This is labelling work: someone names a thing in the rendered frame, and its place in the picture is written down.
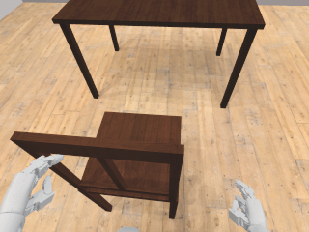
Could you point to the left robot hand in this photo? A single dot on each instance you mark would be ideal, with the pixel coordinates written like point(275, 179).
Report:
point(16, 198)

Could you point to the right robot hand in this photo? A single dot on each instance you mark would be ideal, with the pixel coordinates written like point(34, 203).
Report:
point(251, 213)

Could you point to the left robot forearm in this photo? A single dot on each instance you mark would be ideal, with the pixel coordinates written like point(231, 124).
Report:
point(11, 222)

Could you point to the table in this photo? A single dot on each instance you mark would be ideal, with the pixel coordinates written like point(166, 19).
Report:
point(217, 14)

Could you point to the chair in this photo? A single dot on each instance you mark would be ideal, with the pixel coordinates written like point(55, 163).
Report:
point(134, 155)

